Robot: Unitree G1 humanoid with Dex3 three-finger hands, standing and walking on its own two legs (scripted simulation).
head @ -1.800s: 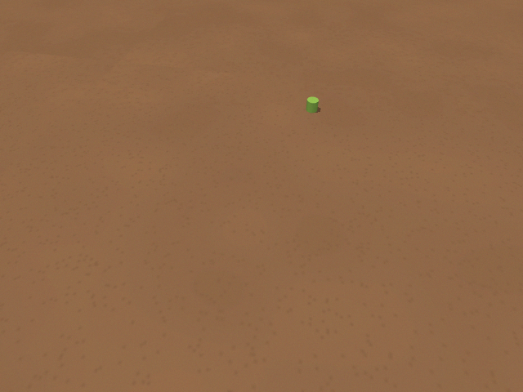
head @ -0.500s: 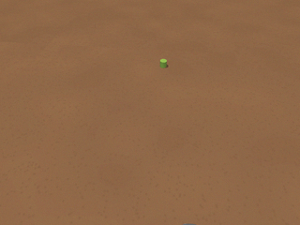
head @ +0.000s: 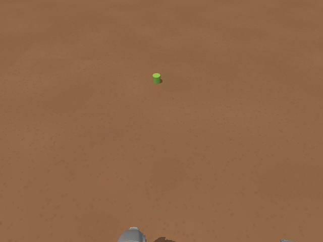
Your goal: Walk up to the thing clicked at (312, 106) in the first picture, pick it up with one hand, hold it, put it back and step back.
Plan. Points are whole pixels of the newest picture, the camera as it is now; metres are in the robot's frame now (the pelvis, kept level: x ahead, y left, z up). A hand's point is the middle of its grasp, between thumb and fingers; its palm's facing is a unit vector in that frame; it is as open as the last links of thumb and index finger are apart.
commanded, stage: walk up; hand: left
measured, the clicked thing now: (156, 78) +1.68 +0.16 -0.73
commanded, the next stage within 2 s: none
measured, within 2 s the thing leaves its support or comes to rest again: neither
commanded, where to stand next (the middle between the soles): +1.26 -0.04 m, yaw -5 degrees
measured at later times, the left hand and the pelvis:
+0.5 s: hand (107, 145) +0.44 +0.25 -0.12, palm faces -0.16 -0.90 -0.41, open 7.4 cm; pelvis +0.28 -0.02 -0.02, yaw -5 degrees
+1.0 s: hand (107, 124) +0.58 +0.29 -0.17, palm faces -0.11 -0.93 -0.36, open 7.4 cm; pelvis +0.53 +0.01 -0.01, yaw -5 degrees
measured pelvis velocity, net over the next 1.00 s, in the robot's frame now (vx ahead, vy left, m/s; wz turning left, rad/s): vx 0.53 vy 0.01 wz -0.09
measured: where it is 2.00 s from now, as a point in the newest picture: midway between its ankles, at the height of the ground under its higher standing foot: (175, 137)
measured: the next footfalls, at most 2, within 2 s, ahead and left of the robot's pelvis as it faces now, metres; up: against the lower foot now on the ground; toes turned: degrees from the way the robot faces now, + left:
left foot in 0.06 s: +0.20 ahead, +0.15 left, +0.00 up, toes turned +5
right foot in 0.46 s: +0.41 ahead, -0.15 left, +0.00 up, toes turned -10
